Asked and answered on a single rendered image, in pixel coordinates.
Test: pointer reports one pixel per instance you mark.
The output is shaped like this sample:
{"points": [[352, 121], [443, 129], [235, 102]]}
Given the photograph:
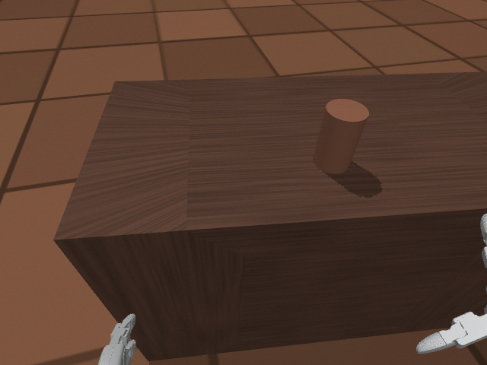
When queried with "right robot hand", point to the right robot hand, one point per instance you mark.
{"points": [[467, 328]]}

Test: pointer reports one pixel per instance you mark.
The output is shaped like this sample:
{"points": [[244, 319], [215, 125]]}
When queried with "can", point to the can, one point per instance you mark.
{"points": [[340, 131]]}

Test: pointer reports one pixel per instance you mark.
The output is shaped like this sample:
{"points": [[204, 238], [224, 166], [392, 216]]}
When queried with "left robot hand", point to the left robot hand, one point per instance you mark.
{"points": [[120, 350]]}

